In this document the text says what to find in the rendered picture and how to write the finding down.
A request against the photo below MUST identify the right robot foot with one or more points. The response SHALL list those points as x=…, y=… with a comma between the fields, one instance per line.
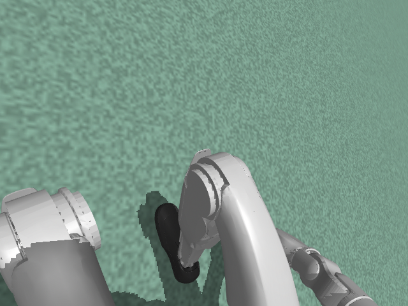
x=168, y=230

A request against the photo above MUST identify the right robot hand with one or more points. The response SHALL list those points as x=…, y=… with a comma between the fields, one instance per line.
x=290, y=244

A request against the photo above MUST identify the right robot arm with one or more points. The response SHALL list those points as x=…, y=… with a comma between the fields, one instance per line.
x=323, y=276

